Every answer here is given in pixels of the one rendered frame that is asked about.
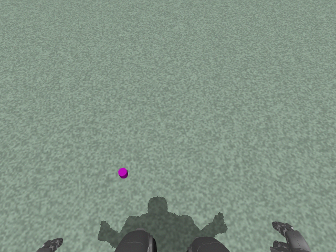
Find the tin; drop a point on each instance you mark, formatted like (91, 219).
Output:
(123, 173)

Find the left robot hand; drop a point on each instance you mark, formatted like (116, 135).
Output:
(51, 245)

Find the right robot hand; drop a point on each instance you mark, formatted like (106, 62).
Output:
(295, 240)

